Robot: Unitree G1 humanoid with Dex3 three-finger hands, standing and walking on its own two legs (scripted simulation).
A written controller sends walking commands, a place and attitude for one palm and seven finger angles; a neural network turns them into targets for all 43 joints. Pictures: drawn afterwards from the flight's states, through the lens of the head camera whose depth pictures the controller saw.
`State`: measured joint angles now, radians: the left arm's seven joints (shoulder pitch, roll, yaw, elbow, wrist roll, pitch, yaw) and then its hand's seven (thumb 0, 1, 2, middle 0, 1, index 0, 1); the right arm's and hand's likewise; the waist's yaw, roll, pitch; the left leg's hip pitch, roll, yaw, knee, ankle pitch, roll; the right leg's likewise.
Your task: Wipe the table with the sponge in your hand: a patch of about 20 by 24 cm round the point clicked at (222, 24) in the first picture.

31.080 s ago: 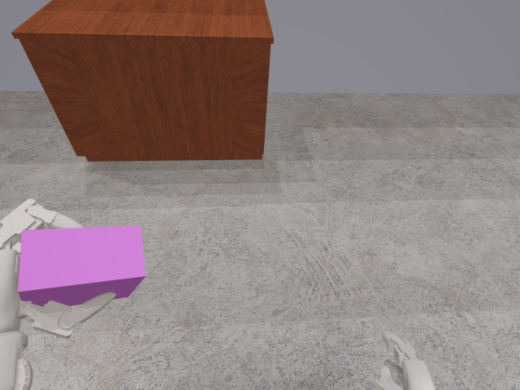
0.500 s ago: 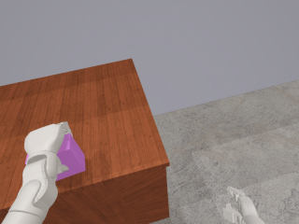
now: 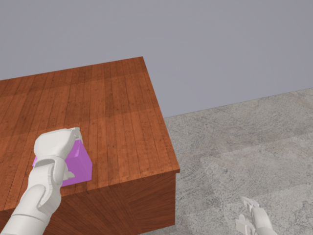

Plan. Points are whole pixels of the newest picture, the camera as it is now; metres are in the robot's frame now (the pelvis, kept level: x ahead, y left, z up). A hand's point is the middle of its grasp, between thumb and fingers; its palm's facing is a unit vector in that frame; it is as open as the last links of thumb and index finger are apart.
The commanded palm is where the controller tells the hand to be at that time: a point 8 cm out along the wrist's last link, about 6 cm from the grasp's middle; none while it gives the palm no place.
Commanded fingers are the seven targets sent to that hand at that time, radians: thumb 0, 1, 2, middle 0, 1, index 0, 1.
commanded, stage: wipe forward along the first lane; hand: left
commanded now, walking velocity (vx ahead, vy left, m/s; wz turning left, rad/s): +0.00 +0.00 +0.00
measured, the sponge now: (68, 168) +0.27 +0.30 +0.01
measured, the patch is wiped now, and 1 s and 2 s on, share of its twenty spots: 0.10 0.40 0.45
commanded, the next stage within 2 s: slide across to the middle lane in 1.36 s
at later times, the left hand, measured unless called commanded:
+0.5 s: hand (71, 135) +0.35 +0.30 +0.05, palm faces -0.09 -0.04 -0.99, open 10.1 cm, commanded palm +0.32 +0.31 +0.10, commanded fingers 0.00 0.10 1.30 -1.20 -1.60 -1.20 -1.60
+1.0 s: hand (71, 125) +0.38 +0.32 +0.06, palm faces -0.13 +0.01 -0.99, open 10.1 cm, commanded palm +0.37 +0.32 +0.10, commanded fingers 0.00 0.10 1.30 -1.20 -1.60 -1.20 -1.60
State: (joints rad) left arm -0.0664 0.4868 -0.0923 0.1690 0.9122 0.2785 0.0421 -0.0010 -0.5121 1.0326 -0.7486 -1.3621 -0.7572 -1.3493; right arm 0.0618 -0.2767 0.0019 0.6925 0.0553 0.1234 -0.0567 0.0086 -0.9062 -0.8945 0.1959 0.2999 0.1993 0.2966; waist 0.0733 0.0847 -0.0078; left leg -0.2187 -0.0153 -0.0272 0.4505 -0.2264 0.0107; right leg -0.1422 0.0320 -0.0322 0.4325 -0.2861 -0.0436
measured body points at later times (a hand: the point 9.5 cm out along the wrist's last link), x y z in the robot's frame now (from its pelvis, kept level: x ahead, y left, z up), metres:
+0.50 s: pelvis +0.00 +0.01 +0.00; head +0.02 -0.02 +0.45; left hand +0.35 +0.30 +0.11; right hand +0.14 -0.26 -0.13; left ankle +0.01 +0.12 -0.74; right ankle -0.03 -0.09 -0.74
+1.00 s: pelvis -0.01 +0.01 -0.01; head +0.03 +0.00 +0.44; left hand +0.39 +0.31 +0.11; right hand +0.11 -0.25 -0.13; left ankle +0.01 +0.12 -0.74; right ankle -0.03 -0.09 -0.74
